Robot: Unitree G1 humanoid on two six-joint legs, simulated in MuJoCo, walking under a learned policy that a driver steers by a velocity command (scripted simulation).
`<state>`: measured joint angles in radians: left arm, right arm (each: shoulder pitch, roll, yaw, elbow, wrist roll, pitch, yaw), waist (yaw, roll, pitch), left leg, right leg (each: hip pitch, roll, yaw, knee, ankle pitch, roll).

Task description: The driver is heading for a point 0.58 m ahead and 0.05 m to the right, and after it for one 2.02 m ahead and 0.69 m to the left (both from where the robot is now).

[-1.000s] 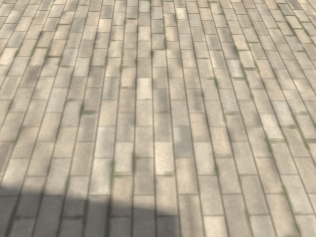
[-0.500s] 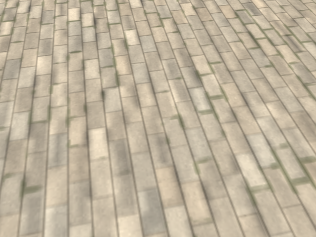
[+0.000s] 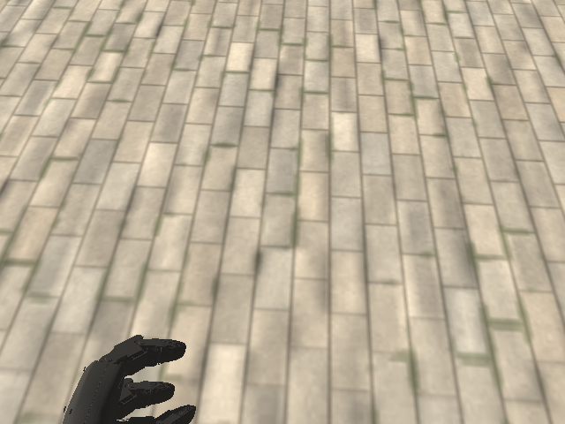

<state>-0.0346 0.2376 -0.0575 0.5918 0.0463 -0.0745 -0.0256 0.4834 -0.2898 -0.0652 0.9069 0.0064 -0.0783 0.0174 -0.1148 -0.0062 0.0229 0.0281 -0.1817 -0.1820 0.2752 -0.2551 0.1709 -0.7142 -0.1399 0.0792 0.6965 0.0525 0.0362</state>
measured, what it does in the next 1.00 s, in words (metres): walks ahead, turning left: right foot, then left foot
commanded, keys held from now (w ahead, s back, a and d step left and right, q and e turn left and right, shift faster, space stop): w+shift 0.36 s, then w+q+shift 0.62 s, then w+shift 0.02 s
